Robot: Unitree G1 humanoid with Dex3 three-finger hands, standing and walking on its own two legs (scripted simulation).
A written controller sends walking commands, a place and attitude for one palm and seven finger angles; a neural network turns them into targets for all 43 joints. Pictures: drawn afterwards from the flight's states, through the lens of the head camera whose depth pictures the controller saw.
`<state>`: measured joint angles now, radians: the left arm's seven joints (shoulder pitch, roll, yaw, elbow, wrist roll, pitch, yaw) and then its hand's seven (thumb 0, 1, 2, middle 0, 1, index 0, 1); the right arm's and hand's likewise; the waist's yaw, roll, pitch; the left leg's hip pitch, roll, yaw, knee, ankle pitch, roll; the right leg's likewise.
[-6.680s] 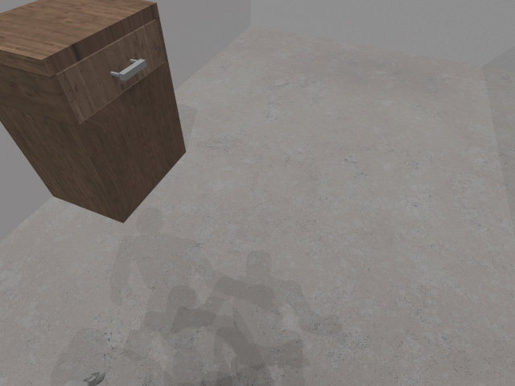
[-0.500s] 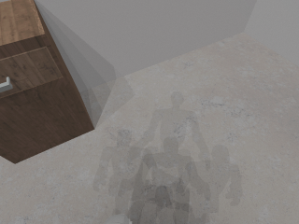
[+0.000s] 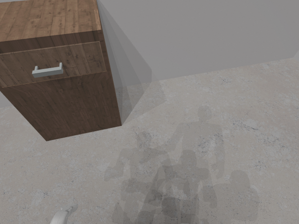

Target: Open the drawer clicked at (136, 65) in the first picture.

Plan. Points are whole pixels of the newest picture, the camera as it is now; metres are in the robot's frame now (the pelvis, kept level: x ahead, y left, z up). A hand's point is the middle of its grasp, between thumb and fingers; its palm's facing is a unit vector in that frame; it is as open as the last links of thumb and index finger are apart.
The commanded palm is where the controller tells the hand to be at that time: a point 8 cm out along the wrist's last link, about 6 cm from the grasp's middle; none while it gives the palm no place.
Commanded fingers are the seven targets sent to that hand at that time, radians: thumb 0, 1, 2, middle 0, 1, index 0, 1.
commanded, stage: turn to face it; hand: left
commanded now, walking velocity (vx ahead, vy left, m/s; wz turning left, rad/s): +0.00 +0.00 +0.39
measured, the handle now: (48, 69) +0.79 +0.53 -0.11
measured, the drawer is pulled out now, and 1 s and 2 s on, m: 0.00 0.00 0.00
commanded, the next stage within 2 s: take the last steps up to it in 0.24 s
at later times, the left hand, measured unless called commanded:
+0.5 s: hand out of the picture -0.06 +0.17 -0.16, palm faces +0.28 -0.93 -0.25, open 7.4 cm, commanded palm none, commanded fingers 0.00 0.90 0.90 -0.20 -0.30 -0.20 -0.30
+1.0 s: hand out of the picture +0.10 +0.26 -0.17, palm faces +0.25 -0.95 -0.17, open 7.4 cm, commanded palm none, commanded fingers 0.00 0.90 0.90 -0.20 -0.30 -0.20 -0.30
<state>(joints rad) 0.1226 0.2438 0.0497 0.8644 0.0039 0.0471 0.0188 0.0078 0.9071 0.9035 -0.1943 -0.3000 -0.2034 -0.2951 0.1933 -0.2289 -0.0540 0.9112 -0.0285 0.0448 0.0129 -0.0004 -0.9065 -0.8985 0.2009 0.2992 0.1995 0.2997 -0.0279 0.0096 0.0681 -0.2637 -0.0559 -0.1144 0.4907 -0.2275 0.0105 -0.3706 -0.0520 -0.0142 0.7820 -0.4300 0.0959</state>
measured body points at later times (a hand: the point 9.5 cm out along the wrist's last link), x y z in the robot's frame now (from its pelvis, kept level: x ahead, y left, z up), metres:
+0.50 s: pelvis -0.02 -0.02 +0.00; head +0.01 -0.02 +0.45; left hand -0.07 +0.22 -0.14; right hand +0.11 -0.25 -0.15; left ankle -0.08 +0.11 -0.70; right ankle +0.01 -0.13 -0.74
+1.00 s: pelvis +0.08 +0.07 +0.00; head +0.09 +0.08 +0.45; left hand +0.08 +0.31 -0.16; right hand +0.03 -0.16 -0.15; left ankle -0.07 +0.10 -0.74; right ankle +0.20 -0.03 -0.68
